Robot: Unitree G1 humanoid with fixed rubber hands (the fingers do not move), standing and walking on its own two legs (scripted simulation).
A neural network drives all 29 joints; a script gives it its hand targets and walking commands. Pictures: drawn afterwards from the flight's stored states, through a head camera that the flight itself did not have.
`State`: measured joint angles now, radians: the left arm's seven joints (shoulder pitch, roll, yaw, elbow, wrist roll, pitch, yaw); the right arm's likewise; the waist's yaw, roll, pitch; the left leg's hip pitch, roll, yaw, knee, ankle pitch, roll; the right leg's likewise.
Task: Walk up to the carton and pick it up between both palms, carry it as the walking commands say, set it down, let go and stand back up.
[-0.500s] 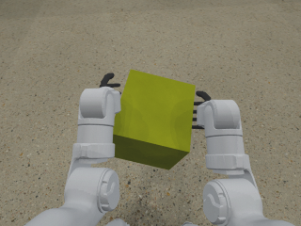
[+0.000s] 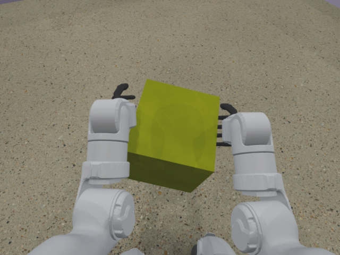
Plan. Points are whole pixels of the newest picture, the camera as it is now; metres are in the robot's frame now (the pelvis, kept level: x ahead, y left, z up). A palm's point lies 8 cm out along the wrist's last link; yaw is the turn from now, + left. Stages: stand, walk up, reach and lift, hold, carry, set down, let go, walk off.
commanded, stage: carry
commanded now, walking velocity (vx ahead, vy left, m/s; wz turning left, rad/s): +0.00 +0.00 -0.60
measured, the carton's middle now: (170, 139) +0.38 +0.03 +0.03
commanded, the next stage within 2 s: none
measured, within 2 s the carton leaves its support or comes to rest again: neither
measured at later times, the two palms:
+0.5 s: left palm (197, 159) +0.28 -0.02 +0.12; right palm (337, 221) +0.19 -0.25 +0.09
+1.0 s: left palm out of the picture +0.13 -0.11 +0.12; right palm out of the picture -0.01 -0.32 +0.10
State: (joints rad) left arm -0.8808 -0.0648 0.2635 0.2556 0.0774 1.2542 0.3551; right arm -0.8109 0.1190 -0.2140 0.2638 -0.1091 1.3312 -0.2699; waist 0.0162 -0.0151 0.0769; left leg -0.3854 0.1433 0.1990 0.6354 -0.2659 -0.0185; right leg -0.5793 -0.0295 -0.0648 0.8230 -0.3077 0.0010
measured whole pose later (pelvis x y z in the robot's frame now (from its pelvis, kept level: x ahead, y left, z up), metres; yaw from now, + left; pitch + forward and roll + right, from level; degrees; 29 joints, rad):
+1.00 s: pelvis -0.26 -0.03 +0.00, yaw -28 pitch +1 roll +3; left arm -0.80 -0.10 0.27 0.24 0.13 1.26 0.33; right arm -0.80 0.09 -0.18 0.32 -0.06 1.33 -0.29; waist -0.07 -0.05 0.04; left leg -0.32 0.02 0.14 0.57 -0.26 0.01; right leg -0.52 0.01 -0.02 0.61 -0.20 -0.02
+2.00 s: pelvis -0.41 +0.05 -0.01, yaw -29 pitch -2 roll +0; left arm -0.75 -0.10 0.18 0.34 0.13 1.23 0.32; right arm -0.68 0.09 -0.19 0.33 -0.09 1.31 -0.24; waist -0.03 -0.02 0.01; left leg -0.42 0.01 0.11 0.63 -0.19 0.07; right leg -0.51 -0.03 -0.05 0.63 -0.20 -0.02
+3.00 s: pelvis -0.43 +0.05 +0.00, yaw -29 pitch +0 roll -1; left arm -0.69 -0.12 0.16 0.37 0.13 1.08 0.31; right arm -0.64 0.10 -0.18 0.37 -0.14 1.17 -0.21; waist 0.01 0.01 -0.02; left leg -0.42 0.04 0.10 0.51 -0.09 0.03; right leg -0.38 -0.01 -0.06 0.56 -0.18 -0.02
